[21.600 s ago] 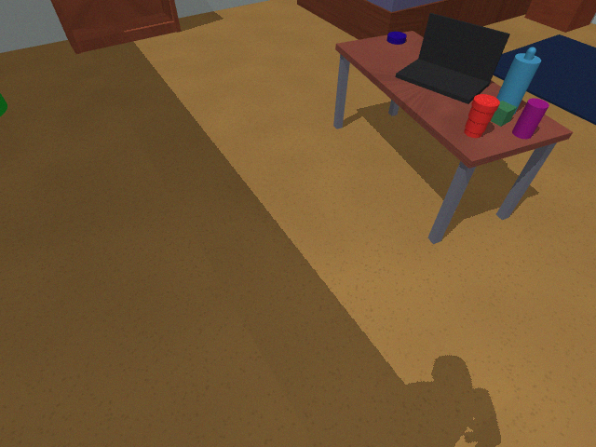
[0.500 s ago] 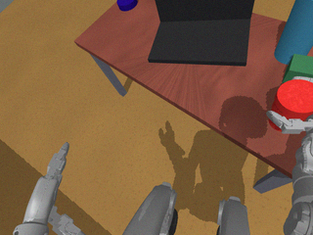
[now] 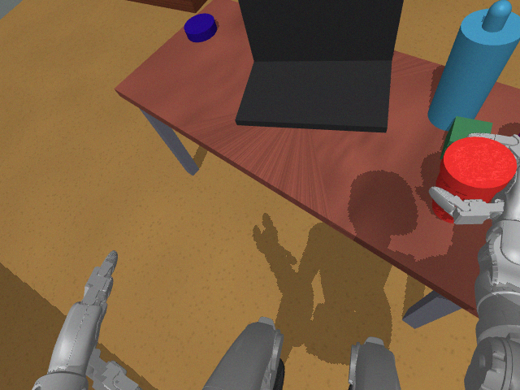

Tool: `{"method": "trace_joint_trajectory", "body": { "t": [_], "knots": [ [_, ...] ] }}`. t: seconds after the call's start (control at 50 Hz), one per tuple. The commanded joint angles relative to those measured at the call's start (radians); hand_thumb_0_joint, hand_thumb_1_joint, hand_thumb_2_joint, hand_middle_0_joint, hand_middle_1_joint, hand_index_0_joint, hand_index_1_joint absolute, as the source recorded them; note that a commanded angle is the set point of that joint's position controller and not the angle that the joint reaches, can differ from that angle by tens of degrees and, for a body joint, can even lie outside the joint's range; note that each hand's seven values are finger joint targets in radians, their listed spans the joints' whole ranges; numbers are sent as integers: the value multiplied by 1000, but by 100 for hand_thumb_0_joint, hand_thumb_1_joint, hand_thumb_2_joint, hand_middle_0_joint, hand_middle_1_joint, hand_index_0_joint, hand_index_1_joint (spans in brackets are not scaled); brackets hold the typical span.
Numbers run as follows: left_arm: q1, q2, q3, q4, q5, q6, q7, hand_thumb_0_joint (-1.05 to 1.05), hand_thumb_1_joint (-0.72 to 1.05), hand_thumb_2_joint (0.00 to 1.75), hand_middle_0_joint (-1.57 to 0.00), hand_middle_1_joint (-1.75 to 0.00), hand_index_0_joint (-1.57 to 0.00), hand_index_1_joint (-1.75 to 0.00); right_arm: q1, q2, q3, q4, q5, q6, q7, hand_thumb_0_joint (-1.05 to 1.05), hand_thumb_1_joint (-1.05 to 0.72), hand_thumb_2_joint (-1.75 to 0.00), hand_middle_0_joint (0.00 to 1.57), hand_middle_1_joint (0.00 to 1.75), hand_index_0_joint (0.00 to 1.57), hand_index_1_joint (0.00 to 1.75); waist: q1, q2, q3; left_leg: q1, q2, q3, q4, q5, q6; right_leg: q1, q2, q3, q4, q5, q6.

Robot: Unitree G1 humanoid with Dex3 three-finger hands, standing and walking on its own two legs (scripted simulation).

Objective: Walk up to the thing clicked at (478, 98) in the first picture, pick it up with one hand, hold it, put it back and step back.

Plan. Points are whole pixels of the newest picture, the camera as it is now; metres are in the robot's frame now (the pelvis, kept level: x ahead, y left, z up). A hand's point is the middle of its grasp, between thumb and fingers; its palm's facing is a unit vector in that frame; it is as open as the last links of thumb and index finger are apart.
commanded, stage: settle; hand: right
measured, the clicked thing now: (464, 186) +0.47 -0.21 -0.04
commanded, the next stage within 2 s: lift in 0.22 s
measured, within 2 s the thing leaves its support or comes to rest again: neither
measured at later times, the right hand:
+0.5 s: hand (473, 173) +0.46 -0.20 +0.01, palm faces +0.21 +0.98 -0.01, open 10.7 cm
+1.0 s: hand (506, 179) +0.40 -0.20 +0.10, palm faces +0.21 +0.98 -0.02, open 10.8 cm
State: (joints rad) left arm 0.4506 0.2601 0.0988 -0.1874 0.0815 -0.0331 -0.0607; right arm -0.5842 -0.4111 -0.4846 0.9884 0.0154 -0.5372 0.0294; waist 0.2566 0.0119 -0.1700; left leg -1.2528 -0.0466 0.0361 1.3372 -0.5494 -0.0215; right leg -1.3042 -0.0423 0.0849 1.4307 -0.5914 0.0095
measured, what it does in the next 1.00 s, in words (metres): rises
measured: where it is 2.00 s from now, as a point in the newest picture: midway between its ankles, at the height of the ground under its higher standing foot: outside the picture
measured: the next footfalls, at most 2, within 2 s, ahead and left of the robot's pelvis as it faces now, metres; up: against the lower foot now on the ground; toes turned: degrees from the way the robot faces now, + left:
none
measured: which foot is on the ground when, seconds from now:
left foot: down 0.00-1.00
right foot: down 0.00-1.00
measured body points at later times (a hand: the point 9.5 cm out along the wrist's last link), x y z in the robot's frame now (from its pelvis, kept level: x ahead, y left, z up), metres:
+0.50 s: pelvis +0.01 +0.00 +0.02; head +0.14 -0.05 +0.45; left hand +0.17 +0.27 +0.06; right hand +0.44 -0.26 +0.02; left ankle +0.04 +0.14 -0.59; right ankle +0.03 -0.12 -0.59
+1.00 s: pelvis +0.01 -0.01 +0.06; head +0.08 -0.03 +0.51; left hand +0.17 +0.26 +0.06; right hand +0.38 -0.25 +0.10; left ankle +0.04 +0.14 -0.59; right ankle +0.03 -0.12 -0.59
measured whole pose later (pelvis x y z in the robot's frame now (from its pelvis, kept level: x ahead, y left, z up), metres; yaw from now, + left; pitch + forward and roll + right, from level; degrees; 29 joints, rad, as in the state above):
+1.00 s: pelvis +0.01 -0.01 +0.06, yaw -2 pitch +16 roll +2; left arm 0.44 0.23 0.10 0.03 0.04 0.01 -0.02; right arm -0.34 -0.22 -0.30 0.66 0.07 -0.41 -0.01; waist 0.11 0.00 -0.15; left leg -0.88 -0.02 -0.01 1.07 -0.47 -0.03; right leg -0.91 -0.02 0.03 1.13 -0.50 0.00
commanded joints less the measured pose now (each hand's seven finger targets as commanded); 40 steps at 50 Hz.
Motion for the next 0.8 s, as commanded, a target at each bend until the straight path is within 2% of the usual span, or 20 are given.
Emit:
{"method": "trace_joint_trajectory", "body": {
  "t": [0.0,0.08,0.12,0.18,0.24,0.3,0.32,0.36,0.4,0.48,0.52,0.54,0.6,0.62,0.66,0.68,0.7,0.74,0.76,0.78],
  "knots": [
    [10,187,128,-208,-7,-48,29,0,-56,6,-5,-5,-5,-6,-379,-223,-20,-255,0,-82,4,0,-17,-122,119,133,123,133,-16,-235,-506,229,-14,17,-151,280,48,454,13,-13,-226,327,-12],
    [65,149,107,-130,-6,-42,26,0,-55,6,-5,-5,-4,-6,-363,-165,0,-220,14,-76,13,0,-24,-129,120,138,124,138,-10,-228,-463,245,-13,11,-171,306,43,436,16,-19,-224,338,-18],
    [22,182,129,-170,-5,-47,31,0,-55,6,-5,-5,-4,-6,-403,-226,-29,-283,14,-80,11,0,-24,-128,120,137,124,137,-26,-249,-540,256,-14,16,-163,336,45,501,15,-15,-226,401,-13],
    [42,146,92,-121,-5,-40,29,0,-56,6,-5,-5,-4,-6,-376,-162,12,-238,17,-78,17,0,-25,-127,120,136,123,136,-20,-245,-481,240,-15,17,-171,326,48,495,14,-16,-233,407,-9],
    [-1,185,125,-177,-7,-45,37,0,-56,6,-5,-5,-4,-5,-417,-233,-26,-292,12,-87,7,0,-25,-129,119,137,123,137,-22,-237,-541,283,-12,10,-191,328,44,521,14,-18,-245,383,-13],
    [52,136,76,-103,-1,-34,29,0,-55,6,-5,-5,-4,-6,-367,-154,11,-232,21,-76,14,0,-26,-130,120,138,124,138,-23,-230,-475,287,-14,9,-193,353,43,484,20,-26,-244,401,-14],
    [39,142,87,-130,-5,-39,30,0,-55,5,-5,-6,-5,-6,-382,-157,16,-265,18,-78,15,0,-18,-125,121,136,125,136,-19,-238,-507,295,-13,8,-192,372,43,506,19,-24,-242,428,-15],
    [19,191,127,-174,-6,-37,34,0,-54,5,-5,-6,-5,-5,-371,-229,-28,-284,12,-77,7,0,-18,-123,119,134,123,134,-31,-244,-574,323,-15,12,-194,380,43,560,18,-23,-250,458,-9],
    [49,185,129,-159,-5,-29,32,0,-54,5,-5,-6,-5,-5,-333,-174,3,-249,11,-66,13,0,-15,-124,120,135,124,135,-10,-211,-519,342,-15,11,-220,382,38,543,19,-27,-259,432,-16],
    [36,156,113,-147,-13,-37,27,0,-54,5,-5,-5,-5,-5,-345,-144,19,-332,23,-61,5,0,-17,-123,120,134,124,134,-46,-222,-523,371,-7,-6,-239,392,33,542,20,-38,-270,430,-18],
    [60,143,106,-90,-13,-30,26,0,-54,5,-5,-5,-5,-5,-283,-117,25,-282,22,-48,0,0,-17,-123,120,134,124,134,-51,-190,-447,357,-9,1,-248,383,34,524,22,-41,-285,418,-16],
    [44,121,85,-83,-12,-29,22,0,-54,5,-5,-5,-5,-5,-265,-111,34,-289,20,-50,-2,0,-17,-123,120,134,124,134,-72,-200,-438,367,-7,-4,-248,377,35,506,25,-46,-292,406,-16],
    [27,133,95,-119,-13,-31,26,0,-54,5,-5,-5,-5,-5,-289,-101,58,-386,19,-52,-6,0,-20,-123,121,134,125,134,-68,-220,-483,384,-7,2,-261,386,39,594,21,-44,-317,444,-9],
    [29,136,97,-121,-14,-28,25,0,-54,4,-5,-5,-5,-5,-267,-119,40,-394,18,-45,-11,0,-20,-124,122,135,125,135,-84,-196,-496,417,-7,-1,-273,387,35,591,24,-48,-324,427,-13],
    [39,105,69,-75,-15,-21,24,0,-54,5,-5,-5,-5,-5,-228,-55,84,-390,25,-35,-13,0,-19,-124,122,135,126,135,-94,-194,-431,431,-4,-3,-284,369,37,565,29,-56,-350,393,-9],
    [39,110,77,-71,-16,-23,27,0,-54,4,-5,-5,-5,-5,-261,-42,96,-469,33,-37,-14,0,-20,-124,122,135,126,135,-96,-201,-454,437,-2,-5,-289,372,36,588,28,-55,-357,395,-10],
    [39,155,126,-67,-20,-21,35,0,-54,4,-5,-5,-5,-5,-241,-86,65,-480,34,-28,-22,0,-20,-125,122,136,126,136,-102,-193,-476,443,-4,-3,-298,366,36,625,27,-54,-370,397,-9],
    [5,142,106,-73,-25,-22,36,0,-55,5,-5,-5,-5,-5,-196,-38,105,-503,41,-10,-24,0,-17,-124,121,136,125,136,-111,-187,-443,454,-4,2,-316,345,37,636,28,-56,-402,373,-7],
    [40,172,145,-24,-26,-16,45,0,-54,5,-5,-5,-5,-5,-211,-50,106,-544,43,-4,-28,0,-17,-126,122,137,126,137,-99,-173,-420,455,-4,3,-328,331,36,643,27,-55,-413,353,-7],
    [45,147,119,10,-28,-13,46,0,-55,5,-5,-5,-5,-5,-170,-32,110,-520,46,6,-30,0,-17,-126,121,137,125,137,-115,-173,-375,439,-4,7,-334,315,38,638,27,-54,-434,346,-4]
  ]
}}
